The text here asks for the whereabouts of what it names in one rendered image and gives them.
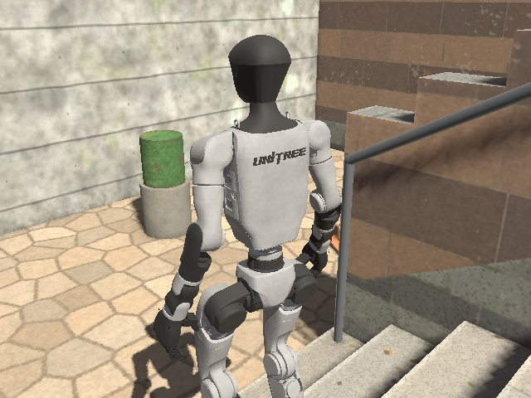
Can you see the robot right upper arm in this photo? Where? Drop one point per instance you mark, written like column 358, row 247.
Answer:
column 326, row 196

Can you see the left robot forearm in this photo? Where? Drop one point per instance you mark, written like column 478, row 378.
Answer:
column 187, row 280

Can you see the robot left upper arm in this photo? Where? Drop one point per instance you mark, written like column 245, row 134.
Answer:
column 208, row 157

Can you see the robot right hand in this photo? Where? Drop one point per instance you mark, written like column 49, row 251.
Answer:
column 318, row 260

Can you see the right robot forearm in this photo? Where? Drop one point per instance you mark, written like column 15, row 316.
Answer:
column 323, row 229

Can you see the robot left hand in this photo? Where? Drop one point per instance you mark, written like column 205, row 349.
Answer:
column 168, row 333

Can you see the robot left thigh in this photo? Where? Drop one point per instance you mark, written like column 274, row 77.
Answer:
column 220, row 310

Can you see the robot head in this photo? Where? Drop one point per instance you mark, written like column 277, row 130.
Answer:
column 259, row 65

